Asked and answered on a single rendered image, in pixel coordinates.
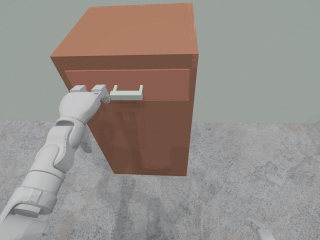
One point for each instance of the right robot hand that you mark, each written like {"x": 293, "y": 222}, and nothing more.
{"x": 259, "y": 229}

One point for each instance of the left robot forearm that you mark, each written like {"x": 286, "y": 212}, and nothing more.
{"x": 37, "y": 195}

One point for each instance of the left robot hand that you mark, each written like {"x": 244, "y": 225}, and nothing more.
{"x": 82, "y": 105}

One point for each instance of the handle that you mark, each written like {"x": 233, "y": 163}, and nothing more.
{"x": 126, "y": 95}

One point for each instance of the drawer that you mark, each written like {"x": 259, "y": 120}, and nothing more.
{"x": 158, "y": 84}

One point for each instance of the cabinet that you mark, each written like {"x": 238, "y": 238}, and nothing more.
{"x": 137, "y": 137}

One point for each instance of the robot left upper arm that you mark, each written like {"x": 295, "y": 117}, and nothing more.
{"x": 16, "y": 227}

